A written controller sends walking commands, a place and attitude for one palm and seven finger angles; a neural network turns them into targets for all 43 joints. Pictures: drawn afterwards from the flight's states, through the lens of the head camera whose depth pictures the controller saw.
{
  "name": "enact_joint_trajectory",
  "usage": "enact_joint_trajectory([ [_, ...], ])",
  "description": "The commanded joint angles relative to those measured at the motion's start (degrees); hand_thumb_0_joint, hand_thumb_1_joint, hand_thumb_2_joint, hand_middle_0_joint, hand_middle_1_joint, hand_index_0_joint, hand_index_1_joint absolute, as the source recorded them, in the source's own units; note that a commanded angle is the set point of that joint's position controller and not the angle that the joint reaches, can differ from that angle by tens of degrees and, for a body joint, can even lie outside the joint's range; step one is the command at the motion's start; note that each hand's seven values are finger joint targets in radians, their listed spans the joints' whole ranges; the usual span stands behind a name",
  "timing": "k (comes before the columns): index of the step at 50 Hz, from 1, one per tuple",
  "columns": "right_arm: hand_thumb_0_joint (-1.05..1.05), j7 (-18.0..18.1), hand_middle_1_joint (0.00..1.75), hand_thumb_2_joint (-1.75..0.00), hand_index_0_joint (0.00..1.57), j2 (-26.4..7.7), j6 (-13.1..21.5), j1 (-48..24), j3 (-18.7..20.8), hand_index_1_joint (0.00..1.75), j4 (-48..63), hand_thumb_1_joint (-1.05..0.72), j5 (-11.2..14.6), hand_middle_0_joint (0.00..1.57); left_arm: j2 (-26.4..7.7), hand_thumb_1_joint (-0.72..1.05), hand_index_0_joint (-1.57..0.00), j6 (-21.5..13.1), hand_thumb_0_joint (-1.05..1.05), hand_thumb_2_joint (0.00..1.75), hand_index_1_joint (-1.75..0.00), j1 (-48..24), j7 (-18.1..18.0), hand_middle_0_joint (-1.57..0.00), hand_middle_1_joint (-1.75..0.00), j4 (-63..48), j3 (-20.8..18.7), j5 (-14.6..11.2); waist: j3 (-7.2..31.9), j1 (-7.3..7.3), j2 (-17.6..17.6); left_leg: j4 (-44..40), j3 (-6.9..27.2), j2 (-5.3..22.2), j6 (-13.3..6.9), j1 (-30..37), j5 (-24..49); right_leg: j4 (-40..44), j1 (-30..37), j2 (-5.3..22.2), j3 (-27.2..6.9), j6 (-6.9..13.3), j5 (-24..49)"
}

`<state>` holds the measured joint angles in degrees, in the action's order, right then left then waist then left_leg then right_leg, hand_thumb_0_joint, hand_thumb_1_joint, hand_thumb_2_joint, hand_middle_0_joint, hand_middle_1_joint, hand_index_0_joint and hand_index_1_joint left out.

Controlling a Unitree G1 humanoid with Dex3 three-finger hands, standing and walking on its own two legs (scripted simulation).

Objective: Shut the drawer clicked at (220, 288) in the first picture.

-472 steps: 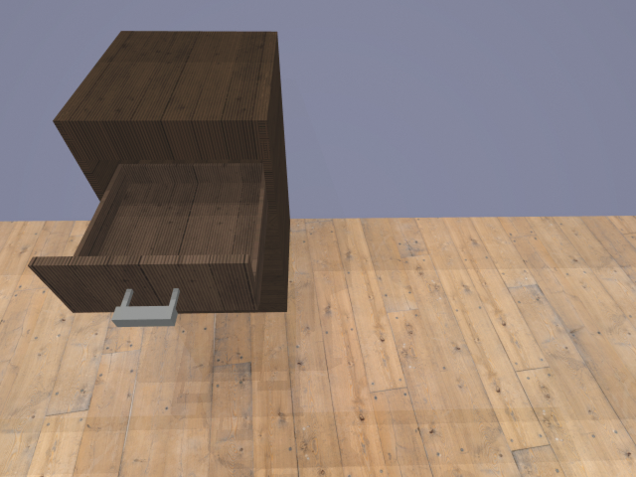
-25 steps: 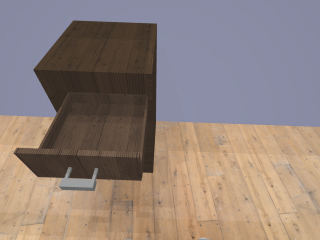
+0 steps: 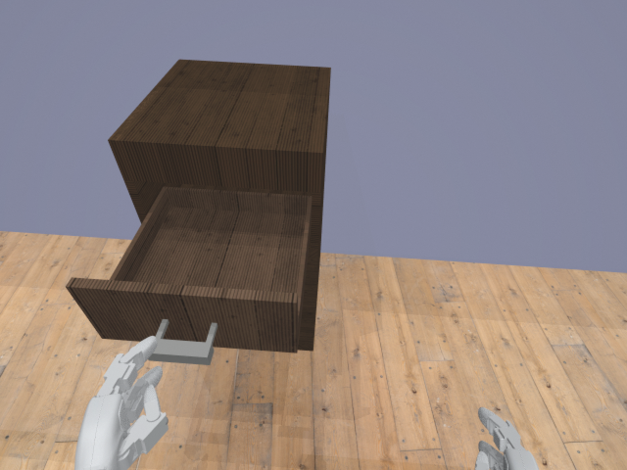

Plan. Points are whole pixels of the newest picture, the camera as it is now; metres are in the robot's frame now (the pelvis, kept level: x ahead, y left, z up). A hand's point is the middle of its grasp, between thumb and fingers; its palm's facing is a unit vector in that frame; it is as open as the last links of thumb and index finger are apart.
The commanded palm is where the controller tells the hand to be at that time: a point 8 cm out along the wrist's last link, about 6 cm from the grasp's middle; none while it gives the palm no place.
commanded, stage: raise the hand and make a fist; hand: left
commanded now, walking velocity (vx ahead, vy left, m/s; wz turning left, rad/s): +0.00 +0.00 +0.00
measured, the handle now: (184, 339) +0.37 +0.24 -0.12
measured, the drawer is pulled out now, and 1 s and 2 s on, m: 0.29 0.29 0.29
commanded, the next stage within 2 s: bring the fist close to the handle in 1.70 s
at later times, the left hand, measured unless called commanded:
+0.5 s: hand (200, 427) +0.20 +0.15 -0.03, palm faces -0.10 -0.99 -0.07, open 4.5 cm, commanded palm +0.15 +0.22 -0.03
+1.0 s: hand (174, 441) +0.18 +0.18 -0.03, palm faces -0.03 -1.00 -0.04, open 3.1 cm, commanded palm +0.14 +0.24 -0.03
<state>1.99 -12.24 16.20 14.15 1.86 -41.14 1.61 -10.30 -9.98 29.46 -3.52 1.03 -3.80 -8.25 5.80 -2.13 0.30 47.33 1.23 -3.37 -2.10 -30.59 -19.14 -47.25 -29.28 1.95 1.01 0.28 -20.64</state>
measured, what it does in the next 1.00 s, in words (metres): lowers itself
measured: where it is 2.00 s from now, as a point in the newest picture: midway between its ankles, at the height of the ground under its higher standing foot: outside the picture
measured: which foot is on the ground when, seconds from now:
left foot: down 0.00-1.00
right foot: down 0.00-1.00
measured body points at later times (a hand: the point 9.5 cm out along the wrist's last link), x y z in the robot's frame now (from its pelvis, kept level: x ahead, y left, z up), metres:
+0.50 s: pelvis +0.00 -0.03 -0.08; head +0.06 -0.03 +0.37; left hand +0.20 +0.20 -0.02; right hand +0.20 -0.24 -0.16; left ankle +0.05 +0.09 -0.70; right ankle +0.04 -0.14 -0.70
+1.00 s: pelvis +0.02 -0.02 -0.09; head +0.09 +0.00 +0.36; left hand +0.18 +0.23 -0.03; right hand +0.26 -0.24 -0.13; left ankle +0.05 +0.09 -0.70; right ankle +0.04 -0.14 -0.70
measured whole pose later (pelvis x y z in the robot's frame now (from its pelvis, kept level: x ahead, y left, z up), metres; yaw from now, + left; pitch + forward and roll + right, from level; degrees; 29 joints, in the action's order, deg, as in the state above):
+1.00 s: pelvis +0.02 -0.02 -0.09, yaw -1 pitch +18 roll -4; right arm 2.2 -10.7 14.2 6.2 3.2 -29.5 2.2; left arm -13.6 -25.4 37.1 21.4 -9.7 -11.4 -18.1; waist 11.1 2.1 1.0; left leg 77.6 4.5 -0.7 -0.4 -62.3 -33.6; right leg -73.9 -59.0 -1.1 4.6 0.8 -33.3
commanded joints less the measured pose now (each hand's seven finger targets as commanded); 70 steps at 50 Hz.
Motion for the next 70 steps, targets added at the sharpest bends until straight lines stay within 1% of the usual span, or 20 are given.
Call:
enact_joint_trajectory([
  [1,0.0,-1.92,0.3,-0.9,0.2,-7.91,5.37,-7.9,2.3,0.3,13.01,-0.9,-1.25,0.2,1.55,0.9,-0.42,-15.27,0.0,0.9,-0.54,3.54,11.29,-0.42,-0.54,1.15,2.57,-2.63,-1.5,1.53,-11.41,0.55,2.59,2.37,2.16,-11.66,-12.99,-1.01,-17.96,-2.93,4.97,1.57,-15.4],
  [2,0.0,-2.24,0.3,-0.9,0.2,-8.32,5.75,-8.39,2.7,0.3,14.95,-0.9,-1.34,0.2,0.39,0.9,-0.44,-18.73,0.0,0.9,-0.56,3.48,14.33,-0.44,-0.56,1.5,1.45,-3.15,1.84,2.07,-14.25,3.72,1.45,1.87,2.04,-14.21,-13.11,-2.08,-18.55,-2.8,3.68,1.61,-18.42],
  [4,0.0,-3.32,0.3,-0.9,0.2,-8.38,6.2,-9.02,3.07,0.3,17.61,-0.9,-0.94,0.2,-3.07,0.9,-0.48,-24.24,0.0,0.9,-0.6,1.96,19.75,-0.48,-0.6,0.29,-1.38,-3.53,5.52,2.98,-5.17,7.49,0.31,1.19,2.22,-16.37,-14.23,-5.55,-20.29,-2.45,1.85,2.35,-19.66],
  [5,0.0,-3.34,0.3,-0.9,0.2,-8.18,6.0,-9.82,3.1,0.3,19.86,-0.9,-0.65,0.2,-5.69,0.9,-0.5,-24.88,0.0,0.9,-0.62,3.24,20.53,-0.5,-0.62,-2.23,-4.39,-3.97,7.76,4.66,-1.56,8.03,0.0,0.96,1.98,-18.02,-16.35,-6.84,-20.13,-2.17,0.86,2.41,-20.85],
  [8,0.0,-2.03,0.3,-0.9,0.2,-7.72,3.96,-10.68,2.54,0.3,23.42,-0.9,0.19,0.2,-9.16,0.9,-0.56,-22.95,0.0,0.9,-0.69,-0.72,18.42,-0.56,-0.69,-11.83,-8.5,-5.88,10.74,5.72,4.57,7.08,1.53,1.22,1.49,-20.17,-23.34,-9.15,-20.73,-2.57,-0.33,2.36,-22.53],
  [12,0.0,-0.75,0.3,-0.9,0.2,-6.48,2.21,-8.32,1.65,0.3,24.35,-0.9,0.49,0.2,-7.97,0.9,-0.64,-22.16,0.0,0.9,-0.78,-3.37,14.22,-0.64,-0.78,-24.76,-5.98,-6.17,11.41,3.53,10.6,8.4,3.01,2.31,0.45,-18.83,-22.55,-10.31,-21.74,-3.07,-0.37,2.74,-18.95],
  [15,0.0,0.13,0.3,-0.9,0.2,-6.36,1.96,-6.96,1.11,0.3,22.43,-0.9,0.03,0.2,-8.43,0.9,-0.7,-23.21,0.0,0.9,-0.84,-4.96,15.32,-0.7,-0.84,-25.64,-3.64,-4.91,9.92,0.68,9.42,12.15,3.35,2.9,-0.19,-20.92,-18.75,-11.22,-25.16,-3.54,-0.19,2.5,-17.89],
  [18,0.0,0.52,0.3,-0.9,0.2,-6.8,2.59,-6.52,0.85,0.3,20.41,-0.9,0.31,0.2,-7.23,0.9,-0.76,-21.1,0.0,0.9,-0.91,-3.41,19.83,-0.76,-0.91,-18.16,-2.54,-5.77,7.9,-1.03,4.59,15.22,3.23,3.06,-0.46,-23.23,-14.76,-9.55,-24.93,-3.83,-0.88,1.97,-17.73],
  [22,0.0,1.38,0.3,-0.9,0.2,-7.1,2.85,-7.18,1.79,0.3,20.38,-0.9,1.67,0.2,-8.22,0.9,-0.84,-13.83,0.0,0.9,-0.99,2.12,24.52,-0.84,-0.99,-11.87,-7.33,-8.6,12.58,1.17,-4.3,16.39,2.35,2.62,-0.51,-25.55,-8.68,-7.27,-18.17,-3.0,-2.24,0.86,-16.3],
  [25,0.0,1.78,0.3,-0.9,0.2,-5.73,2.12,-8.85,2.76,0.3,20.44,-0.9,1.84,0.2,-10.73,0.9,-0.9,-10.79,0.0,0.9,-1.06,8.5,24.29,-0.9,-1.06,-12.26,-14.56,-10.67,18.14,4.78,-5.37,16.92,1.63,2.13,-0.2,-24.94,-1.02,-8.88,-11.22,-2.19,-2.67,0.45,-6.34],
  [28,0.0,1.58,0.3,-0.9,0.2,-4.07,1.49,-9.38,3.46,0.3,19.45,-0.9,1.17,0.2,-11.09,0.9,-0.96,-12.87,0.0,0.9,-1.12,12.49,22.28,-0.96,-1.12,-14.96,-17.85,-11.51,20.83,6.75,-3.57,17.15,1.73,2.25,0.4,-24.0,5.48,-12.37,-7.91,-2.05,-1.82,0.5,6.77],
  [30,0.0,1.0,0.3,-0.9,0.2,-3.28,1.53,-8.76,4.12,0.3,18.56,-0.9,0.97,0.2,-10.06,0.9,-1.0,-16.22,0.0,0.9,-1.17,14.34,21.36,-1.0,-1.17,-17.77,-16.78,-11.03,20.83,6.74,-0.44,17.15,1.31,2.38,0.57,-22.23,8.55,-13.98,-9.41,-2.04,-1.07,0.76,11.3],
  [34,0.0,0.2,0.3,-0.9,0.2,-4.38,2.34,-8.69,4.37,0.3,17.03,-0.9,0.22,0.2,-8.18,0.9,-1.08,-21.79,0.0,0.9,-1.25,11.87,22.24,-1.08,-1.25,-19.34,-11.51,-9.73,16.58,3.51,3.98,18.23,1.38,2.56,0.19,-20.0,9.0,-14.96,-16.97,-2.43,0.26,1.1,8.34],
  [37,0.0,0.2,0.3,-0.9,0.2,-5.67,2.83,-8.17,4.56,0.3,17.04,-0.9,0.44,0.2,-7.58,0.9,-1.14,-23.35,0.0,0.9,-1.32,11.37,24.8,-1.14,-1.32,-16.91,-10.25,-10.22,15.1,1.35,0.51,19.94,1.86,2.59,-0.04,-21.97,5.64,-14.67,-20.16,-2.52,0.2,0.9,4.08],
  [39,0.0,0.57,0.3,-0.9,0.2,-6.39,3.0,-8.41,4.65,0.3,17.04,-0.9,0.61,0.2,-8.63,0.9,-1.18,-23.4,0.0,0.9,-1.36,9.77,26.03,-1.18,-1.36,-16.03,-11.47,-10.98,14.69,1.0,-0.53,20.48,2.09,2.64,-0.16,-23.26,3.22,-14.58,-21.51,-2.85,0.24,1.11,0.4],
  [43,0.0,0.69,0.3,-0.9,0.2,-6.65,2.63,-8.93,4.78,0.3,18.99,-0.9,0.84,0.2,-10.49,0.9,-1.26,-21.89,0.0,0.9,-1.45,12.44,26.41,-1.26,-1.45,-19.83,-14.14,-12.01,19.66,3.69,2.34,19.36,2.1,2.71,-0.25,-20.6,4.56,-15.53,-19.56,-3.21,0.94,1.67,0.1],
  [46,0.0,0.53,0.3,-0.9,0.2,-6.02,1.49,-8.67,4.61,0.3,20.13,-0.9,0.9,0.2,-9.58,0.9,-1.32,-19.89,0.0,0.9,-1.51,14.44,25.43,-1.32,-1.51,-23.0,-13.5,-12.19,21.31,4.5,4.27,18.1,2.05,2.79,-0.09,-18.13,6.44,-15.66,-18.94,-3.14,1.8,1.57,1.57],
  [54,0.0,0.65,0.3,-0.9,0.2,-6.34,-1.26,-9.45,3.43,0.3,21.72,-0.9,1.26,0.2,-8.88,0.9,-1.4,-14.79,0.0,0.9,-1.6,10.9,23.38,-1.4,-1.6,-21.05,-10.4,-9.49,12.88,2.21,2.65,15.04,3.82,3.1,0.21,-20.8,-3.39,-13.65,-23.9,-3.71,3.76,1.46,-7.59],
  [60,0.0,0.36,0.3,-0.9,0.2,-6.23,-1.18,-9.17,2.51,0.3,22.91,-0.9,1.11,0.2,-9.37,0.9,-1.4,-15.9,0.0,0.9,-1.6,10.49,21.98,-1.4,-1.6,-24.33,-9.78,-9.33,13.79,3.16,5.94,13.59,4.27,2.94,0.57,-19.9,-6.64,-14.32,-24.35,-3.67,3.94,1.91,-10.09],
  [70,0.0,0.34,0.3,-0.9,0.2,-6.89,-1.5,-8.63,2.36,0.3,22.78,-0.9,1.25,0.2,-9.51,0.9,-1.4,-17.35,0.0,0.9,-1.6,11.56,20.02,-1.4,-1.6,-22.26,-9.96,-9.06,13.0,2.44,4.0,13.0,4.72,2.86,0.57,-22.53,-11.71,-14.03,-25.25,-3.71,3.77,1.79,-13.13],
])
